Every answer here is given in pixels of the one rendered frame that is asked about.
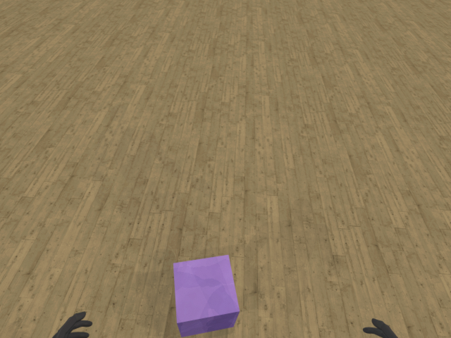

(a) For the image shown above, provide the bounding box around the carton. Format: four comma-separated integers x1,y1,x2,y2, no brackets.
173,255,240,337

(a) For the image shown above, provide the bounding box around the right robot hand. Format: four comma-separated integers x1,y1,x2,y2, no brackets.
363,318,398,338

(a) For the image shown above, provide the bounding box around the left robot hand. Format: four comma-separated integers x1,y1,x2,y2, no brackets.
52,311,92,338

